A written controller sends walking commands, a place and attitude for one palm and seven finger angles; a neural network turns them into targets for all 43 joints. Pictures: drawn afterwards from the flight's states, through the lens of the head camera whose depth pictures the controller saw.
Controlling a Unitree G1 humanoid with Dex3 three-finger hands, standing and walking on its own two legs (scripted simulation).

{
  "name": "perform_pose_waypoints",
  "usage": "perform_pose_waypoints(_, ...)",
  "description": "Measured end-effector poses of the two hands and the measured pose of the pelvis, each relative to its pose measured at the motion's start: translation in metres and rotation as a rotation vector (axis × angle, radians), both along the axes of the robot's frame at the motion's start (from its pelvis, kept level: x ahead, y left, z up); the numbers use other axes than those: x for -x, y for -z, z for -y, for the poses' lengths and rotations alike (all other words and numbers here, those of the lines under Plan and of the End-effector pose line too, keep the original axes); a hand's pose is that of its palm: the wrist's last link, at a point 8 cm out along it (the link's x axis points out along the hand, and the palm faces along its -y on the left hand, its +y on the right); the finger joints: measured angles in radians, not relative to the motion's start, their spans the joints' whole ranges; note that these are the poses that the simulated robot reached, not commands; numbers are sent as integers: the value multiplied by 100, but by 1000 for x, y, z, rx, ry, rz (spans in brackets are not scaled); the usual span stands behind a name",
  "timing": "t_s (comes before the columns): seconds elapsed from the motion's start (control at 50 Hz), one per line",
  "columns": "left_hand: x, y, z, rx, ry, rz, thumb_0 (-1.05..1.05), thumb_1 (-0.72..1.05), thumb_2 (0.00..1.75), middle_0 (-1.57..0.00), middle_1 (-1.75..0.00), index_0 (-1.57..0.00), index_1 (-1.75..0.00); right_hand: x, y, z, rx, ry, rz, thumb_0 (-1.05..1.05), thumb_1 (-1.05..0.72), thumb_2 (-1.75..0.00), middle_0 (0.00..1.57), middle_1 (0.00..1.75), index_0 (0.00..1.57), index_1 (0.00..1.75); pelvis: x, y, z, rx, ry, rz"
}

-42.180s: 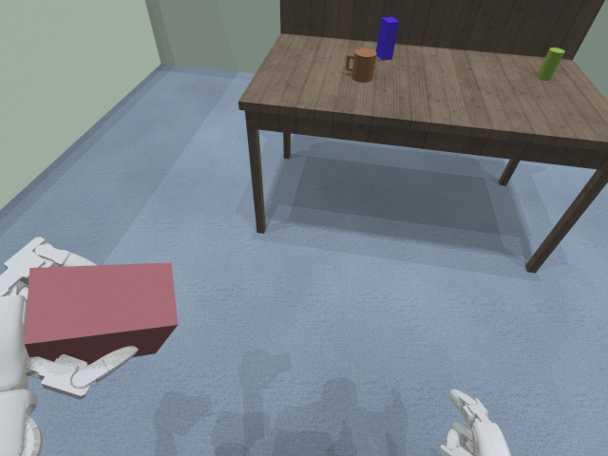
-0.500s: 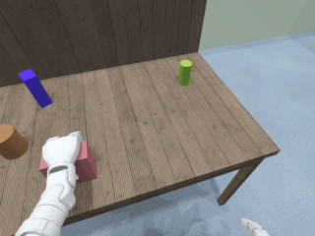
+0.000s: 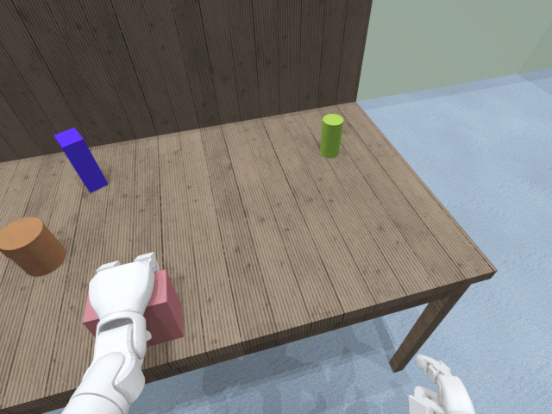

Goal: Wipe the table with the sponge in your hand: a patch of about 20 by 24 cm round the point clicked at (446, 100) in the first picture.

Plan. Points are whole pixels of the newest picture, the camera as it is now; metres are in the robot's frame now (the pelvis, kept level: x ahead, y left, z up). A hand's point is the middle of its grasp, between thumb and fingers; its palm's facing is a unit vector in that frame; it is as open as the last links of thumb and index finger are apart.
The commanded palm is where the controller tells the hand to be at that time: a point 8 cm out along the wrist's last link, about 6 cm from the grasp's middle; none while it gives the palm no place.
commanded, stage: lift the sponge slowly off the table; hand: left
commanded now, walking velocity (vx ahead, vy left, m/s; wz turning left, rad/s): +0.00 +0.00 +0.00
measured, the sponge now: (142, 319) +0.27 +0.27 -0.06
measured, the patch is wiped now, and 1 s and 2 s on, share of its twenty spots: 1.00 1.00 1.00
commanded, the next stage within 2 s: none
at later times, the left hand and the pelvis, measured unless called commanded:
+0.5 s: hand (134, 309) +0.26 +0.26 -0.01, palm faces -0.09 -0.08 -0.99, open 10.4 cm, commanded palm +0.24 +0.25 +0.05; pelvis +0.00 +0.00 +0.01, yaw -1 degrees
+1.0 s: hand (126, 304) +0.26 +0.26 +0.02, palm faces -0.07 -0.11 -0.99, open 10.4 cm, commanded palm +0.23 +0.25 +0.08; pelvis +0.00 +0.00 +0.02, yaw -1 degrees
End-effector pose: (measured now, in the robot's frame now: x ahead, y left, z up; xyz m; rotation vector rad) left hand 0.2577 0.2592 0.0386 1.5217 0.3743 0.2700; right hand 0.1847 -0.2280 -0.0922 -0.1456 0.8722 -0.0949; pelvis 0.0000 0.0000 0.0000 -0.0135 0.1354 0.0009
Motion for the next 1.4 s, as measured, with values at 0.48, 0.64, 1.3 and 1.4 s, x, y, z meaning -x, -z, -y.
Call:
perform_pose_waypoints(0.48,10,-7,2,40,22,-30,-1,-52,105,-67,-133,-69,-135,15,-3,14,21,48,-10,1,-91,-90,20,30,19,30,4,-7,4,-4,9,45)
perform_pose_waypoints(0.64,13,-10,2,55,34,-32,-1,-52,105,-68,-131,-70,-134,9,-7,9,13,43,15,1,-91,-90,20,30,20,30,4,-10,2,-4,13,62)
perform_pose_waypoints(1.3,15,-54,5,74,45,17,-1,-53,105,-70,-130,-71,-132,-22,-30,-15,-15,-36,99,1,-91,-90,20,30,20,30,4,-21,-1,-6,8,134)
perform_pose_waypoints(1.4,15,-60,8,79,43,18,-1,-53,105,-70,-130,-71,-132,-26,-32,-16,-20,-48,106,1,-91,-90,20,30,20,30,4,-22,0,-7,8,144)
